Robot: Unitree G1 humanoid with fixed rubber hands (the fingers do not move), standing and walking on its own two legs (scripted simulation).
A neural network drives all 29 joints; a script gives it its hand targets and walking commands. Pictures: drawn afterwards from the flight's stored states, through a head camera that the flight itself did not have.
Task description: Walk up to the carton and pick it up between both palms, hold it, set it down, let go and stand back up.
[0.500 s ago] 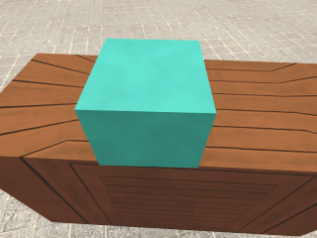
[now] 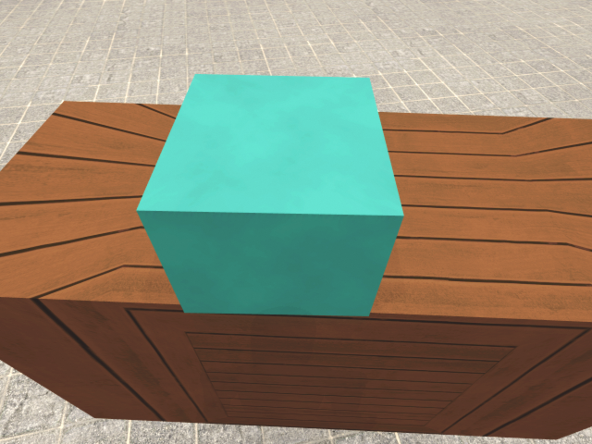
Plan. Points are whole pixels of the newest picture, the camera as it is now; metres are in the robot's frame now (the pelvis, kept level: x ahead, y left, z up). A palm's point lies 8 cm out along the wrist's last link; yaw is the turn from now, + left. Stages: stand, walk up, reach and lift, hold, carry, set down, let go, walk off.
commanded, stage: stand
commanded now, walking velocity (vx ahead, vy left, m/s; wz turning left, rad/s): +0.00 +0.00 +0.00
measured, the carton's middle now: (279, 191) +0.45 +0.03 +0.10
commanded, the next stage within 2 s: none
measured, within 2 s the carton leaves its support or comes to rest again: neither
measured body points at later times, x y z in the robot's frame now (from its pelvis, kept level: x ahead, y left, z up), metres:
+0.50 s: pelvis +0.00 +0.00 +0.00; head +0.01 -0.01 +0.45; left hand +0.02 +0.24 -0.15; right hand +0.02 -0.24 -0.15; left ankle -0.03 +0.12 -0.74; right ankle +0.04 -0.15 -0.73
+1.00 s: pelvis +0.01 +0.00 +0.00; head +0.02 -0.01 +0.45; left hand +0.03 +0.24 -0.15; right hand +0.01 -0.24 -0.15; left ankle -0.03 +0.12 -0.74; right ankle +0.04 -0.15 -0.73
